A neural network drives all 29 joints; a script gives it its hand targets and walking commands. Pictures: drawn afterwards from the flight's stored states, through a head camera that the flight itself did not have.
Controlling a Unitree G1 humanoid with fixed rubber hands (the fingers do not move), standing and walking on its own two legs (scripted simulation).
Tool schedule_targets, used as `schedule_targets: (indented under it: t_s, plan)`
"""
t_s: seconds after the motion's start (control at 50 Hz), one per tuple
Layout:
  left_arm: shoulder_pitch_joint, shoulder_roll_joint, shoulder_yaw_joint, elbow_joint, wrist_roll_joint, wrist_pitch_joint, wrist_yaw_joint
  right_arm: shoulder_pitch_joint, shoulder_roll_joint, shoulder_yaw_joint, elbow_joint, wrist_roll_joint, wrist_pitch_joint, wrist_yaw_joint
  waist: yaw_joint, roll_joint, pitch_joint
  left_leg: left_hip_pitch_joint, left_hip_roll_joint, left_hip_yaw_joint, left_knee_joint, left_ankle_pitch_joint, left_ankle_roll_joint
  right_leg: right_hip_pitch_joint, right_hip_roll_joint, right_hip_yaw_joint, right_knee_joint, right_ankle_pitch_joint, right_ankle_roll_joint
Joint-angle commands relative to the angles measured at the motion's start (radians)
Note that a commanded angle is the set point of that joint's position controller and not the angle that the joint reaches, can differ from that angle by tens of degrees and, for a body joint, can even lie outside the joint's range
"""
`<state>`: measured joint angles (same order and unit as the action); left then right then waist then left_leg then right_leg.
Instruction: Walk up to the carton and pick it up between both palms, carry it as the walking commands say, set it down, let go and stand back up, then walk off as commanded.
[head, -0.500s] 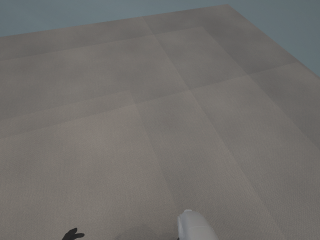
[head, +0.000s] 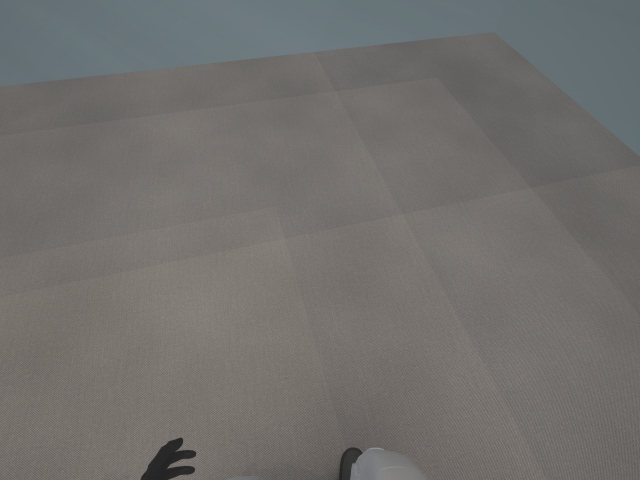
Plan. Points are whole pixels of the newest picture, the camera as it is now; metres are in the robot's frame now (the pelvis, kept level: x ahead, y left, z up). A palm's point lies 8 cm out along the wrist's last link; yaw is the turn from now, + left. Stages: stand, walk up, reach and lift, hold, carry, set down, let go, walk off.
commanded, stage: stand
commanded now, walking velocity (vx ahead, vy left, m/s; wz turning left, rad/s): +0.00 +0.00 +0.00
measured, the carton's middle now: out of the picture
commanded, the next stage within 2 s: none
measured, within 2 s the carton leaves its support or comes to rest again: neither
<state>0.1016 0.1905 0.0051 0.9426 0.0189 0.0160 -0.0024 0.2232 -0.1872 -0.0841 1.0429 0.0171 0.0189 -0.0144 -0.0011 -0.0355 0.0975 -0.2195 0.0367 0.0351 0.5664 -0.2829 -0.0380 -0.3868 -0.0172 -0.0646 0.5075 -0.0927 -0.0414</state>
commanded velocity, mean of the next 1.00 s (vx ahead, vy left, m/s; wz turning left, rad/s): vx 0.00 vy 0.00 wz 0.00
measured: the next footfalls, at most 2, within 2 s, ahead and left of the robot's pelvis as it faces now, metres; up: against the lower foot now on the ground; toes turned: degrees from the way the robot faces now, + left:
none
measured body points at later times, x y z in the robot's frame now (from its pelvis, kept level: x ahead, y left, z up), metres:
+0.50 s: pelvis +0.02 +0.00 +0.01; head +0.03 +0.00 +0.46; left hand +0.12 +0.23 -0.14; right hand +0.07 -0.24 -0.14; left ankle +0.00 +0.14 -0.73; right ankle +0.11 -0.10 -0.73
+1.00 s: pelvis +0.03 +0.00 +0.01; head +0.03 +0.00 +0.46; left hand +0.11 +0.23 -0.14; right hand +0.08 -0.24 -0.14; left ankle +0.00 +0.14 -0.73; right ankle +0.11 -0.10 -0.73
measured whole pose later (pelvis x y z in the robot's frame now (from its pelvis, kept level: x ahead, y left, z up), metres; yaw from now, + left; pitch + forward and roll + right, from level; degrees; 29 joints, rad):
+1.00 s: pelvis +0.03 +0.00 +0.01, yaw +0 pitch +2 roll +1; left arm 0.17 0.19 0.01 1.00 0.02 0.00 0.00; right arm 0.22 -0.17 -0.08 1.04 0.02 0.00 -0.02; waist 0.01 -0.03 -0.03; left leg -0.21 0.03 0.04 0.47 -0.29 -0.03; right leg -0.38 -0.02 -0.06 0.45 -0.10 -0.04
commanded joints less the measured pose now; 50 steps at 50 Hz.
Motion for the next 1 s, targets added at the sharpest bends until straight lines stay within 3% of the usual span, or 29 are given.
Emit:
schedule_targets:
  t_s: [0.0,0.02,0.04,0.06,0.1,0.12,0.14,0.2,0.22,0.24,0.26,0.28,0.32,0.36,0.38,0.42,0.5,0.56,0.58,0.64,0.66,0.68,0.78,0.8,0.86,0.9,0.94,0.96,0.98]
  plan:
    - [0.044,0.063,0.027,-0.009,-0.013,0.009,0.006,-0.168,-0.108,0.008,-0.087,-0.046,-0.023,-0.008,0.049,0.215,-0.06,-0.21,0.183,-0.124,-0.315,-0.157,0.105,0.239,-0.044,0.062,0.024,-0.113,0.036]
    - [0.129,0.105,0.031,0.031,-0.002,-0.001,-0.004,-0.097,-0.126,0.004,-0.057,-0.042,-0.019,0.001,0.061,0.118,-0.135,-0.111,0.116,-0.077,-0.236,-0.153,0.068,0.255,-0.048,0.043,-0.028,-0.053,0.032]
    - [0.089,0.105,0.03,0.019,0.002,-0.011,-0.002,-0.064,-0.11,0.007,-0.05,-0.039,-0.022,-0.009,0.019,0.132,-0.165,-0.066,0.091,-0.059,-0.206,-0.072,0.057,0.268,-0.069,0.06,-0.086,0.034,0.024]
    - [0.119,0.126,0.038,0.032,-0.006,-0.023,0.009,-0.017,-0.099,0.002,-0.039,-0.032,-0.029,-0.004,0.015,0.041,-0.182,-0.034,0.082,-0.089,-0.186,-0.057,0.053,0.242,-0.092,0.109,-0.112,0.059,0.015]
    - [0.088,0.107,0.02,0.031,0.003,-0.042,0.003,0.036,-0.088,-0.004,-0.021,-0.018,-0.02,-0.007,-0.014,0.056,-0.201,0.041,0.052,-0.053,-0.171,-0.042,0.04,0.175,-0.137,0.173,-0.164,0.092,0.002]
    - [0.106,0.126,0.02,0.038,0.0,-0.039,-0.001,0.057,-0.086,-0.008,-0.017,-0.016,-0.009,0.002,-0.009,0.062,-0.176,0.006,0.037,-0.047,-0.139,-0.094,0.05,0.141,-0.14,0.209,-0.19,-0.081,-0.009]
    - [0.041,0.166,0.027,0.024,0.01,-0.038,0.012,0.065,-0.057,0.0,-0.014,-0.023,-0.016,0.0,-0.05,-0.007,-0.204,0.029,0.042,-0.052,-0.127,-0.057,0.05,0.167,-0.152,0.202,-0.193,-0.151,-0.007]
    - [0.089,0.104,0.026,0.042,-0.007,-0.03,0.012,0.049,-0.078,0.009,-0.003,-0.035,-0.029,-0.007,0.006,-0.027,-0.199,0.011,0.062,-0.072,-0.169,-0.04,0.067,0.18,-0.114,0.154,-0.195,-0.079,0.026]
    - [0.07,0.098,0.015,0.051,0.001,-0.032,0.005,0.022,-0.108,0.004,-0.02,-0.039,-0.03,-0.003,-0.021,-0.035,-0.206,0.001,0.059,-0.061,-0.17,-0.017,0.057,0.196,-0.115,0.159,-0.171,-0.019,0.017]
    - [0.146,0.075,0.014,0.065,-0.005,-0.035,0.013,0.091,-0.119,-0.01,0.005,-0.036,-0.025,-0.004,0.012,-0.022,-0.176,-0.025,0.04,-0.047,-0.176,-0.062,0.063,0.176,-0.115,0.184,-0.194,-0.086,0.016]
    - [0.111,0.086,0.01,0.055,-0.008,-0.037,0.019,0.113,-0.129,-0.008,0.012,-0.032,-0.017,-0.013,-0.004,-0.059,-0.169,-0.02,0.028,-0.041,-0.185,-0.05,0.052,0.153,-0.134,0.209,-0.222,-0.205,0.007]
    - [0.092,0.107,0.015,0.043,-0.001,-0.032,0.017,0.106,-0.106,-0.013,0.015,-0.031,-0.02,-0.003,-0.027,-0.055,-0.173,0.004,0.028,-0.039,-0.165,-0.049,0.062,0.155,-0.112,0.198,-0.215,-0.182,0.018]
    - [0.135,0.134,0.037,0.07,-0.003,-0.021,0.014,0.09,-0.015,0.023,0.015,-0.038,-0.024,0.002,0.005,0.02,-0.175,0.009,0.062,-0.072,-0.207,-0.049,0.077,0.171,-0.1,0.162,-0.19,-0.14,0.03]
    - [0.099,0.091,0.029,0.062,-0.002,-0.027,0.019,0.063,-0.092,0.008,-0.006,-0.039,-0.04,0.011,0.001,-0.006,-0.158,-0.057,0.068,-0.09,-0.238,-0.003,0.066,0.243,-0.096,0.12,-0.133,0.001,0.024]
    - [0.149,0.101,0.027,0.064,-0.005,-0.028,0.026,0.108,-0.095,0.004,0.005,-0.031,-0.041,0.01,0.011,-0.013,-0.172,-0.055,0.053,-0.07,-0.233,-0.024,0.066,0.233,-0.096,0.152,-0.174,-0.082,0.017]
    - [0.166,0.121,0.029,0.068,-0.012,-0.029,0.02,0.127,-0.065,0.01,0.037,-0.03,-0.038,-0.008,0.005,0.065,-0.18,0.0,0.054,-0.083,-0.235,0.028,0.068,0.23,-0.105,0.158,-0.179,-0.038,0.017]
    - [0.16,0.1,0.018,0.073,-0.002,-0.044,0.022,0.126,-0.09,-0.006,0.007,-0.025,-0.045,-0.011,-0.002,-0.015,-0.198,-0.024,0.038,-0.06,-0.183,0.009,0.058,0.271,-0.126,0.161,-0.166,0.102,-0.002]
    - [0.121,0.14,0.029,0.054,-0.002,-0.041,0.014,0.056,-0.076,0.008,-0.008,-0.02,-0.038,-0.013,0.005,0.001,-0.244,0.016,0.052,-0.062,-0.218,0.036,0.071,0.222,-0.11,0.17,-0.181,0.009,-0.007]
    - [0.132,0.116,0.032,0.068,-0.005,-0.05,0.016,0.032,-0.055,0.005,-0.015,-0.035,-0.042,-0.015,0.015,0.061,-0.228,-0.01,0.059,-0.074,-0.196,0.042,0.07,0.239,-0.111,0.146,-0.178,0.023,0.0]
    - [0.148,0.12,0.028,0.081,0.002,-0.041,0.021,0.113,-0.067,0.011,0.016,-0.03,-0.04,-0.007,0.007,-0.024,-0.162,-0.031,0.033,-0.051,-0.187,0.003,0.06,0.195,-0.117,0.167,-0.196,-0.111,0.009]
    - [0.143,0.117,0.023,0.077,0.003,-0.031,0.016,0.109,-0.019,0.026,0.012,-0.032,-0.03,-0.004,0.008,0.036,-0.139,-0.015,0.038,-0.059,-0.215,-0.021,0.066,0.154,-0.112,0.166,-0.199,-0.148,-0.001]
    - [0.146,0.119,0.029,0.075,0.004,-0.027,0.01,0.141,-0.049,0.019,0.029,-0.03,-0.022,-0.017,-0.007,0.007,-0.172,-0.027,0.058,-0.084,-0.23,-0.065,0.085,0.164,-0.098,0.159,-0.194,-0.166,0.013]
    - [0.13,0.08,0.021,0.064,-0.001,-0.027,0.02,0.048,-0.101,0.002,-0.007,-0.043,-0.041,-0.008,0.034,0.042,-0.151,-0.092,0.055,-0.074,-0.238,-0.068,0.074,0.195,-0.096,0.152,-0.182,-0.127,0.017]
    - [0.149,0.066,0.008,0.061,-0.004,-0.029,0.016,0.11,-0.079,0.006,0.008,-0.039,-0.035,-0.01,-0.001,-0.006,-0.164,-0.046,0.041,-0.065,-0.21,-0.048,0.067,0.189,-0.108,0.176,-0.206,-0.138,0.02]
    - [0.123,0.067,0.01,0.061,0.006,-0.041,0.027,0.118,-0.082,0.003,0.009,-0.016,-0.035,-0.017,-0.015,0.028,-0.207,-0.026,0.022,-0.065,-0.196,-0.033,0.079,0.206,-0.105,0.166,-0.2,-0.124,0.008]
    - [0.163,0.057,0.006,0.074,-0.011,-0.041,0.018,0.074,-0.102,0.0,-0.018,-0.027,-0.039,-0.004,0.005,0.035,-0.161,-0.027,0.062,-0.084,-0.219,0.021,0.075,0.186,-0.098,0.152,-0.178,-0.028,0.002]
    - [0.148,0.089,0.019,0.067,0.004,-0.041,0.021,0.13,-0.098,0.004,0.02,-0.024,-0.041,-0.019,0.001,-0.017,-0.249,0.004,0.035,-0.054,-0.17,-0.011,0.079,0.257,-0.1,0.157,-0.179,-0.004,-0.011]
    - [0.109,0.126,0.024,0.062,0.008,-0.046,0.017,0.061,-0.096,0.0,0.003,-0.029,-0.045,-0.011,0.012,0.011,-0.19,-0.027,0.05,-0.081,-0.22,0.008,0.078,0.206,-0.1,0.132,-0.166,0.046,-0.003]
    - [0.077,0.101,0.022,0.047,0.014,-0.043,0.016,0.074,-0.096,0.005,-0.015,-0.031,-0.047,-0.008,-0.017,0.037,-0.207,-0.053,0.06,-0.069,-0.213,-0.011,0.086,0.239,-0.09,0.127,-0.143,0.023,0.01]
